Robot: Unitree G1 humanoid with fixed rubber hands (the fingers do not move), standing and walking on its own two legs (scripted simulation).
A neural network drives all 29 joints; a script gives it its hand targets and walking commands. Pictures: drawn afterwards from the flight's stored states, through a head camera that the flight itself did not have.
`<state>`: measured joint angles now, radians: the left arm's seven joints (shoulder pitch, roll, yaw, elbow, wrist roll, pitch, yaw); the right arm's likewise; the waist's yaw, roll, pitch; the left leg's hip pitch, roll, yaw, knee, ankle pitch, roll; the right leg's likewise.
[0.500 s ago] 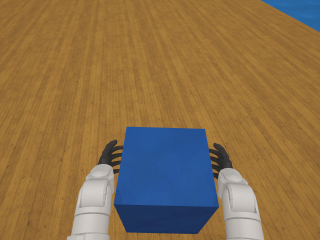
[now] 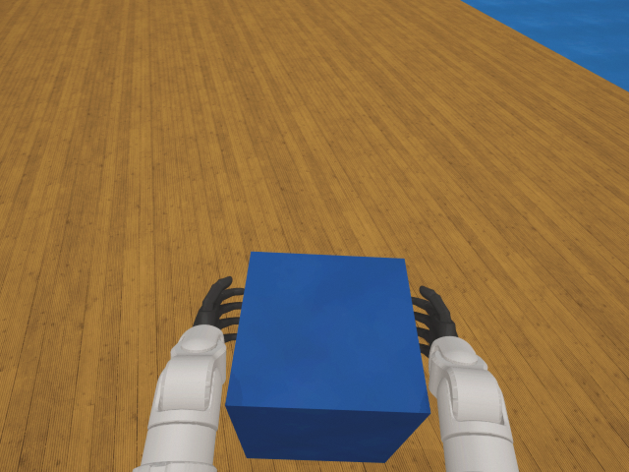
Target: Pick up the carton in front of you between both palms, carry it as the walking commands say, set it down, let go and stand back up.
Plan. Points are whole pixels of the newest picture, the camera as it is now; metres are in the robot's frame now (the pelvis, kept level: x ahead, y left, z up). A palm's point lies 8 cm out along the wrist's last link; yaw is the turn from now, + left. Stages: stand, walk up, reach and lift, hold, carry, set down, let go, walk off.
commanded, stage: hold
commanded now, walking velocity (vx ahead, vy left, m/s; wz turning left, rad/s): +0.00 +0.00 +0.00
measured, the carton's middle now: (321, 363) +0.28 +0.00 -0.05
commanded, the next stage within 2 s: set down in 0.20 s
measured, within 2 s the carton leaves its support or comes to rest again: neither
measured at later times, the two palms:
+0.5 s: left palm (197, 319) +0.30 +0.17 +0.02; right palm (418, 339) +0.28 -0.13 +0.02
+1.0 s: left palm (233, 359) +0.35 +0.15 -0.20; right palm (393, 364) +0.35 -0.15 -0.20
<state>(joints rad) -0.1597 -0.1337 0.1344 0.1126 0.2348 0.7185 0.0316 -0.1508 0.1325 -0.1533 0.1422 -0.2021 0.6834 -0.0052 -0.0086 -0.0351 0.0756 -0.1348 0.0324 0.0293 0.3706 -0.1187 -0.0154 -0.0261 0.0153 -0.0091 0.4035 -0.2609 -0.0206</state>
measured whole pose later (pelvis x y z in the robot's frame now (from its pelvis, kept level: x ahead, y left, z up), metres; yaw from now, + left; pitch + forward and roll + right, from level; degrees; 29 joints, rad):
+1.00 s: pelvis -0.05 +0.02 -0.13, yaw -2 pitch +33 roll -1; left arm -0.62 -0.10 0.34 0.53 0.20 0.16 0.08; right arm -0.64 0.08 -0.38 0.59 -0.14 0.15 -0.01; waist 0.00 -0.04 -0.09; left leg -1.42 -0.02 -0.04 1.16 -0.31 0.00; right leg -1.32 0.07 0.04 1.23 -0.48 0.01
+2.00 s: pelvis -0.09 +0.02 -0.36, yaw -5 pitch +45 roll -3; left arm -1.23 0.12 0.39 0.79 0.14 0.24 0.10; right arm -1.25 -0.12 -0.37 0.84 -0.07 0.22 -0.10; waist 0.03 -0.03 0.09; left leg -2.32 -0.02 -0.04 1.95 -0.42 -0.01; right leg -2.19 0.11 0.00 2.05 -0.65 0.04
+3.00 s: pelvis -0.09 +0.02 -0.41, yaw -5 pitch +37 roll -1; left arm -1.42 0.31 0.38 1.10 0.05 0.15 -0.01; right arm -1.40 -0.15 -0.32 0.99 -0.11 0.17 -0.03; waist 0.04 0.02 0.32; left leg -2.33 -0.01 -0.02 2.12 -0.44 -0.01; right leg -2.21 0.13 0.01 2.24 -0.68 0.04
